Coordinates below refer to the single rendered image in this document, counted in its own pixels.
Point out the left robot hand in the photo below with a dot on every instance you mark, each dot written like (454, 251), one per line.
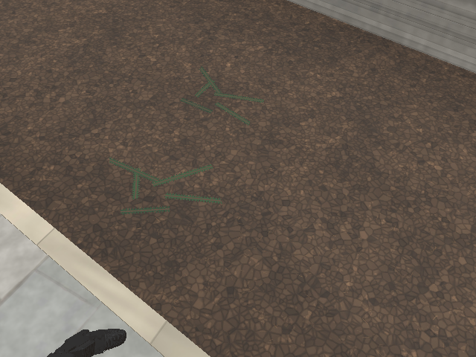
(87, 344)

